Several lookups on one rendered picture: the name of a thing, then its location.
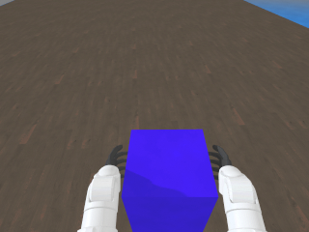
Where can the right robot forearm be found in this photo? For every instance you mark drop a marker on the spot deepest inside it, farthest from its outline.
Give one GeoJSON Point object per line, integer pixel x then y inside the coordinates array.
{"type": "Point", "coordinates": [241, 204]}

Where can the right robot hand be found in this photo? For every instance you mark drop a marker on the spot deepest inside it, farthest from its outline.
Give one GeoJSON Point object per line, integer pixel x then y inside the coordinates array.
{"type": "Point", "coordinates": [223, 159]}

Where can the left robot forearm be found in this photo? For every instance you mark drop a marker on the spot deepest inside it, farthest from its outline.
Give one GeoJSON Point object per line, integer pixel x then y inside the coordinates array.
{"type": "Point", "coordinates": [102, 201]}

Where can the left robot hand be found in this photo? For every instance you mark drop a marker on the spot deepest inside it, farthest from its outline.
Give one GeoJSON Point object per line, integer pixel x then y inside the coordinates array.
{"type": "Point", "coordinates": [112, 158]}

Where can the carton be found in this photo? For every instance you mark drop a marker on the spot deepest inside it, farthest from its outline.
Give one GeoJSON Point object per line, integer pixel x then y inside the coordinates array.
{"type": "Point", "coordinates": [168, 184]}

